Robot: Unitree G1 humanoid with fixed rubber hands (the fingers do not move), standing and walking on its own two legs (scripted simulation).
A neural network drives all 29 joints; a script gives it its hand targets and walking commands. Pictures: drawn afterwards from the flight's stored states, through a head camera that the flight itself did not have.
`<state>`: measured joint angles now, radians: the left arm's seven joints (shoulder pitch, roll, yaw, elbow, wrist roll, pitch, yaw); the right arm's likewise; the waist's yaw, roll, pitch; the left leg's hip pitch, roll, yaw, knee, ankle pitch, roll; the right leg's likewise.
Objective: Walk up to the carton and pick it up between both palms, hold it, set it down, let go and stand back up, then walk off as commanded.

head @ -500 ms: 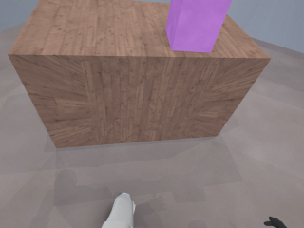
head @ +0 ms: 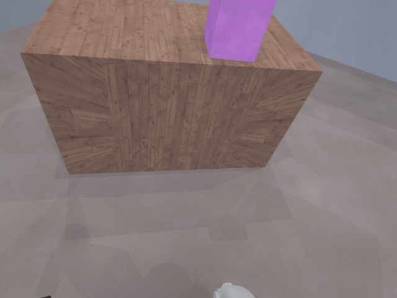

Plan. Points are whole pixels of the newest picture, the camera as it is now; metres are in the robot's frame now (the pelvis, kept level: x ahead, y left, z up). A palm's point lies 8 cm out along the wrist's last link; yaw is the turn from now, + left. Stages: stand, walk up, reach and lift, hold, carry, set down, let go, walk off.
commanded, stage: walk off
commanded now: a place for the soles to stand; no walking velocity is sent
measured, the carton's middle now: (235, 19) +1.14 -0.09 +0.10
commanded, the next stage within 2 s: none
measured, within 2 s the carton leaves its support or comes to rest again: neither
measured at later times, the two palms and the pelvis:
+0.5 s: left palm out of the picture +0.14 +0.19 -0.06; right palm out of the picture +0.15 -0.47 -0.07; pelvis +0.11 -0.14 +0.02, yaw +0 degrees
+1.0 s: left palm (120, 223) +0.30 +0.19 -0.09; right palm (381, 261) +0.27 -0.45 -0.09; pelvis +0.21 -0.14 +0.00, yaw -1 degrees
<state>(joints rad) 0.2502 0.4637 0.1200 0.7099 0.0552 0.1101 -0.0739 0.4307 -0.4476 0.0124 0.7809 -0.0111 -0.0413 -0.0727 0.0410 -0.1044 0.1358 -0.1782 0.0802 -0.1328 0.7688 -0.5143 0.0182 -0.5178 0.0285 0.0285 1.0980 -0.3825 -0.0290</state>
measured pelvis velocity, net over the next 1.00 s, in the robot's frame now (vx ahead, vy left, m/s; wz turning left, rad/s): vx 0.21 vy -0.14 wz -0.02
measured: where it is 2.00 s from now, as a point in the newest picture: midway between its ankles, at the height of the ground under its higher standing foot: outside the picture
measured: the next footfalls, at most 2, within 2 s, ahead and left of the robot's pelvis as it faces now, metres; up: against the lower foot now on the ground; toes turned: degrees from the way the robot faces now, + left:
right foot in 0.18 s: +0.10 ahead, -0.21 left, +0.00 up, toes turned -1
left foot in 0.72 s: +0.30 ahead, +0.02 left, +0.00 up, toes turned -4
